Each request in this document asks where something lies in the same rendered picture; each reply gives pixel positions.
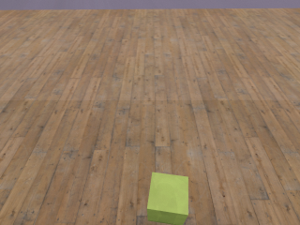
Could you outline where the carton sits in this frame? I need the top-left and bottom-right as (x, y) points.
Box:
(147, 172), (188, 225)

